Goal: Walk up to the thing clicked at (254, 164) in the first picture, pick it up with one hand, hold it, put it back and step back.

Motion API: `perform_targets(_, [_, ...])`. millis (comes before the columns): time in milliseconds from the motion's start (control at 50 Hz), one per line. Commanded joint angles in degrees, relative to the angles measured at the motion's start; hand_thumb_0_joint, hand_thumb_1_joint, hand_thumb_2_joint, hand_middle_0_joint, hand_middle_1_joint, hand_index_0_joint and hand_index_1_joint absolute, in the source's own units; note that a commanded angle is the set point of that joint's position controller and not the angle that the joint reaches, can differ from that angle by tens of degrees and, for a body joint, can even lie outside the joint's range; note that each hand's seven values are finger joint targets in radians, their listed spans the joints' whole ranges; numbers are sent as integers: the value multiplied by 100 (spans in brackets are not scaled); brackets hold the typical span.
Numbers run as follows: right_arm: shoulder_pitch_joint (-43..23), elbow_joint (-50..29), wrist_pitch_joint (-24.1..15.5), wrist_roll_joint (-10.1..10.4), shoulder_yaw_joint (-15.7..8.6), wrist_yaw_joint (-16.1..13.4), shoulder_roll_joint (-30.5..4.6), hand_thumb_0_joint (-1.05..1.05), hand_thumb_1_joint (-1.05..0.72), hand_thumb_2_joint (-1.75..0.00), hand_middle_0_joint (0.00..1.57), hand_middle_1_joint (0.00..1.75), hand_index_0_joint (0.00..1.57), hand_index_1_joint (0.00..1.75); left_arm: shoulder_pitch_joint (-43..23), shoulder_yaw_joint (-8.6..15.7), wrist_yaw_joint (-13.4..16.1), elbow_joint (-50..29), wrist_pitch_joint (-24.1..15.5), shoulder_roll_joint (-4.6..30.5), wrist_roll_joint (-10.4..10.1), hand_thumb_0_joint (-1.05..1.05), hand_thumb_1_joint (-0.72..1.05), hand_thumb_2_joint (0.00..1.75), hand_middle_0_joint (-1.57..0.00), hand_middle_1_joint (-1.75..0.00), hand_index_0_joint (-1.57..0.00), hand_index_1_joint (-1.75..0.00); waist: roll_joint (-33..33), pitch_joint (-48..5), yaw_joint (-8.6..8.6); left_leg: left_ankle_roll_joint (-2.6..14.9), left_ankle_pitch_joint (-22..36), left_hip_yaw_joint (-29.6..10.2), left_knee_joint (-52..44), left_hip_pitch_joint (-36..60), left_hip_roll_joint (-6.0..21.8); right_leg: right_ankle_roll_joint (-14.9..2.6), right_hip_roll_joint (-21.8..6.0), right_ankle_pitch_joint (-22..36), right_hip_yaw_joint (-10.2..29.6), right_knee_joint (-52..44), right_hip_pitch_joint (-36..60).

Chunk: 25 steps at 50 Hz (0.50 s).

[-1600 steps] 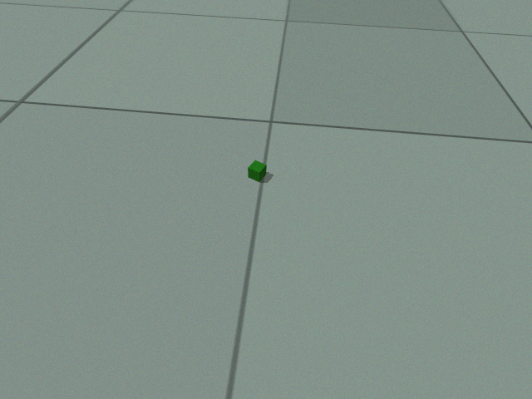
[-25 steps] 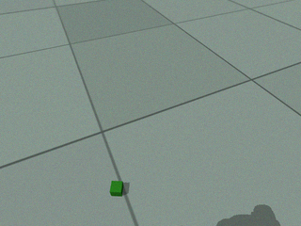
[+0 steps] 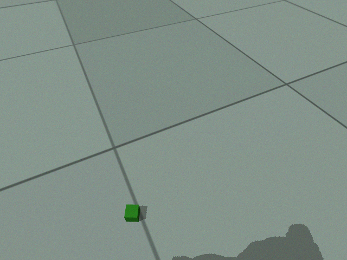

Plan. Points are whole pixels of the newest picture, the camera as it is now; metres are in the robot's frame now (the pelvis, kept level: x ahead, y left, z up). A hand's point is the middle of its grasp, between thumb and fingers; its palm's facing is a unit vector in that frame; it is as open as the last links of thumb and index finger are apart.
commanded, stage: stand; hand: left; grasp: from above
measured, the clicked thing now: (132, 213) +0.48 +0.24 -0.74
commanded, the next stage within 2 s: step back in 1.20 s
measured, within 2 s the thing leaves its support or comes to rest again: neither
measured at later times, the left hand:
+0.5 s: hand out of the picture +0.09 +0.23 -0.16, palm faces -0.02 -0.95 -0.30, open 7.4 cm
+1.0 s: hand out of the picture +0.10 +0.25 -0.15, palm faces -0.03 -0.94 -0.34, open 7.4 cm
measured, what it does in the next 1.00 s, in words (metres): stands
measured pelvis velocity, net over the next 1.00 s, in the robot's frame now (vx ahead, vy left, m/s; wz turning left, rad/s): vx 0.02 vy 0.00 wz -0.01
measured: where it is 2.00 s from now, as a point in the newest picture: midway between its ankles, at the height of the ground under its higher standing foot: outside the picture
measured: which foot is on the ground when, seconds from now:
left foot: down 0.00-1.00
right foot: down 0.00-1.00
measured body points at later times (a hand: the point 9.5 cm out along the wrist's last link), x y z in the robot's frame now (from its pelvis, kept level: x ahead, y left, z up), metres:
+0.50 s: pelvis +0.01 +0.00 +0.00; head +0.02 +0.00 +0.45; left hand +0.09 +0.28 -0.14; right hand +0.07 -0.27 -0.15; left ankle +0.02 +0.14 -0.74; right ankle +0.01 -0.14 -0.74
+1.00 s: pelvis +0.02 +0.00 +0.00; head +0.03 +0.00 +0.45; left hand +0.10 +0.30 -0.13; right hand +0.08 -0.29 -0.14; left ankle +0.02 +0.14 -0.74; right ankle +0.01 -0.14 -0.74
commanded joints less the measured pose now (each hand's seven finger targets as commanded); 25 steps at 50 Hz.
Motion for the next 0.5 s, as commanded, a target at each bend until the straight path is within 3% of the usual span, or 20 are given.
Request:
perform_targets(0, [-166,-299,-121,11,-198,-103,-1076,0,-90,-90,20,30,20,30,-232,210,61,-355,-129,1185,-32,0,90,90,-20,-30,-20,-30,-105,-293,12,260,-65,-454,-436,93,396,-239,-456,286,376,-517,-199])
perform_targets(120, [-130,-235,-102,34,-157,-105,-944,0,-90,-90,20,30,20,30,-147,172,71,-313,-125,1015,-53,0,90,90,-20,-30,-20,-30,-192,-541,21,278,619,-352,-284,311,417,-215,-470,1013,308,-366,-21])
perform_targets(220, [-151,-209,-82,22,-137,-114,-920,0,-90,-90,20,30,20,30,-183,167,70,-306,-86,1005,-51,0,90,90,-20,-30,-20,-30,-80,-341,5,249,286,-330,-433,179,388,-209,-435,705,331,-453,-124])
perform_targets(320, [-185,-226,-104,25,-172,-117,-955,0,-90,-90,20,30,20,30,-197,184,78,-328,-102,1001,-44,0,90,90,-20,-30,-20,-30,-135,-484,14,252,790,-326,-318,339,435,-196,-437,1018,293,-320,-72])
perform_targets(400, [-261,-237,-107,23,-189,-121,-964,0,-90,-90,20,30,20,30,-239,183,74,-343,-99,993,-43,0,90,90,-20,-30,-20,-30,-46,-346,9,251,381,-336,-395,199,421,-195,-430,685,304,-416,-163])
perform_targets(480, [-312,-279,-135,15,-224,-115,-1042,0,-90,-90,20,30,20,30,-312,217,68,-411,-140,1129,-42,0,90,90,-20,-30,-20,-30,-128,-493,-4,247,594,-349,-392,297,459,-207,-469,849,324,-416,-77])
